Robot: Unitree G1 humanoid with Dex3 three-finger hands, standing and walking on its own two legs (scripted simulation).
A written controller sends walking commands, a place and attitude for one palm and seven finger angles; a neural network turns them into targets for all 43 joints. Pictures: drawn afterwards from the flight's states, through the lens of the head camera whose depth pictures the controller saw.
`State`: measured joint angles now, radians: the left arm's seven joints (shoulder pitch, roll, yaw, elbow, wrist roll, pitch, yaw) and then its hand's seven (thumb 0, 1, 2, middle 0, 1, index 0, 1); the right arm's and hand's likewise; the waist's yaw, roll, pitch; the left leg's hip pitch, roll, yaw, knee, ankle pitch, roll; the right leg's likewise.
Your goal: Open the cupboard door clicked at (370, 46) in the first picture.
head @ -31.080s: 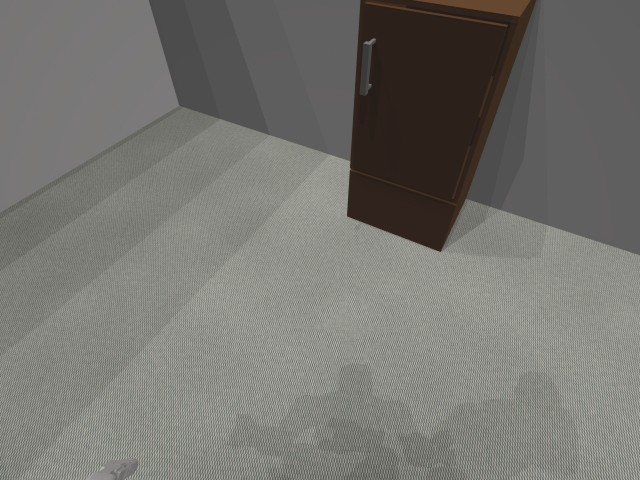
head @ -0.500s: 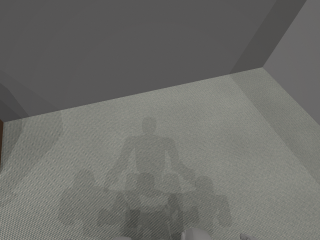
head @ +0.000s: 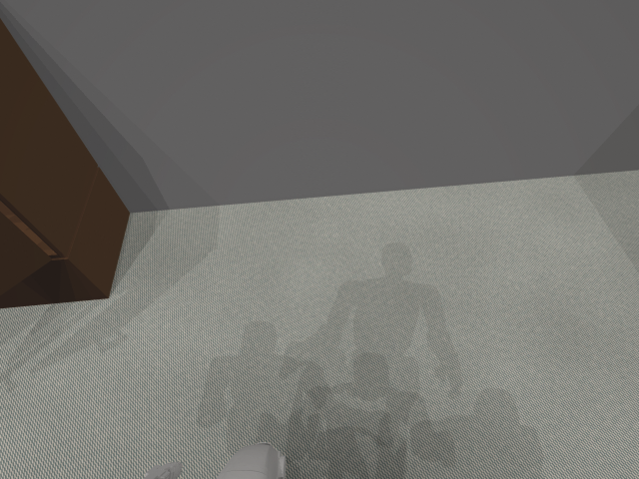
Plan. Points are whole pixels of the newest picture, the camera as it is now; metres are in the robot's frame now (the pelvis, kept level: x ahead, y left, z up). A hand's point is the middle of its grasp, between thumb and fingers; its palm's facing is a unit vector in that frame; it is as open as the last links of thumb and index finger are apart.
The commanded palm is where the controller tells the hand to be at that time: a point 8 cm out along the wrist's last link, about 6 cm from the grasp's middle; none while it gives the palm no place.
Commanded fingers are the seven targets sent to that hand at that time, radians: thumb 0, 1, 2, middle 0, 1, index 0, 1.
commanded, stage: turn to face it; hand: left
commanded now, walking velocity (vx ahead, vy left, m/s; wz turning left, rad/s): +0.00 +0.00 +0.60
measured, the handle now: out of the picture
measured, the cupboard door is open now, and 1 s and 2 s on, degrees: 45 45 45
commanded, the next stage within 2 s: take the last steps up to it in 1.48 s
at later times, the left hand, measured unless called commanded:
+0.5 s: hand out of the picture +0.06 +0.26 -0.16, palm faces +0.28 -0.93 -0.25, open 7.4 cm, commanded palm none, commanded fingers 0.00 0.90 0.90 -0.20 -0.30 -0.20 -0.30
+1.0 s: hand out of the picture -0.04 +0.19 -0.18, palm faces +0.59 -0.78 -0.21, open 7.4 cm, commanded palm none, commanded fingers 0.00 0.90 0.90 -0.20 -0.30 -0.20 -0.30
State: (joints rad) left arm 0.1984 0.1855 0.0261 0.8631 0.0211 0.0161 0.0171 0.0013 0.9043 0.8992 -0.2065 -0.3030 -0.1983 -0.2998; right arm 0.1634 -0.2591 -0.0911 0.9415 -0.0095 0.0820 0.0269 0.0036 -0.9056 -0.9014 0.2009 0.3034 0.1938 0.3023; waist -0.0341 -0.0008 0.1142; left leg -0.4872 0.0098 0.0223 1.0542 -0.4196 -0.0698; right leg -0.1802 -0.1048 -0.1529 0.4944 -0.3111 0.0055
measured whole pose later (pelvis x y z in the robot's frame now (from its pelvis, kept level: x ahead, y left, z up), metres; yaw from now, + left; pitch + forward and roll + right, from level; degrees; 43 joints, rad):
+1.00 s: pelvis +0.03 +0.01 -0.01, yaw +36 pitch +0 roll +1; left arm 0.26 0.21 0.04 0.88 0.02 0.01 0.01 0.00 0.90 0.90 -0.21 -0.30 -0.20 -0.30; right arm 0.10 -0.25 -0.07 0.93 -0.01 0.07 0.03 0.00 -0.91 -0.90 0.20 0.30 0.19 0.30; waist 0.00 -0.05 0.13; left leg -0.35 0.01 0.08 0.70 -0.37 -0.04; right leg -0.16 -0.15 -0.23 0.59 -0.41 0.04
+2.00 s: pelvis +0.05 +0.06 +0.00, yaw +57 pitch +0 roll +1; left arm 0.44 0.17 0.04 1.08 0.03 -0.04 0.00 0.00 0.91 0.90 -0.21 -0.30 -0.20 -0.30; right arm 0.13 -0.24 -0.07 1.01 -0.02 0.05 0.04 0.00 -0.91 -0.90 0.20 0.30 0.19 0.30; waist 0.07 -0.02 0.06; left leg -0.47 0.06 0.05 0.80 -0.27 -0.04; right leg -0.02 -0.14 -0.18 0.35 -0.31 0.06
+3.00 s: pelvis +0.17 +0.37 +0.00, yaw +54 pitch -1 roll -1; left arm 0.31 0.19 0.06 1.07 0.02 -0.04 0.00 -0.02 0.94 0.90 -0.20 -0.30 -0.20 -0.30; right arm 0.21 -0.18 -0.06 1.05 -0.02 -0.04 0.00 0.01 -0.94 -0.90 0.20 0.30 0.19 0.30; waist 0.02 -0.01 0.04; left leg -0.39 0.07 0.07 0.60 -0.22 -0.02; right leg -0.12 -0.02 -0.13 0.45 -0.32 -0.01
